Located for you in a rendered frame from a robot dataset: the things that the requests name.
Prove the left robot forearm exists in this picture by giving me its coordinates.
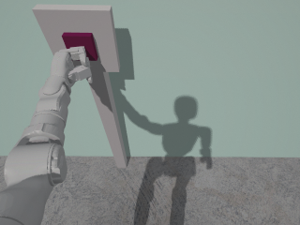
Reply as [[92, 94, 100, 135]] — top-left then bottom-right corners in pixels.
[[4, 75, 71, 184]]

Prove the panel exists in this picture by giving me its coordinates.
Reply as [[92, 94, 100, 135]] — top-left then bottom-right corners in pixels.
[[32, 4, 128, 169]]

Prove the button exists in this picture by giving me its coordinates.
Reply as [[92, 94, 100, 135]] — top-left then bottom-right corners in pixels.
[[62, 32, 98, 61]]

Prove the robot left upper arm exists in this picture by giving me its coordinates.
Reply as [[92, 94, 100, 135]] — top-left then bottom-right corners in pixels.
[[0, 142, 68, 225]]

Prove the robot left hand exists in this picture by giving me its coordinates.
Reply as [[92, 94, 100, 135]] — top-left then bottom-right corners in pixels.
[[50, 46, 93, 87]]

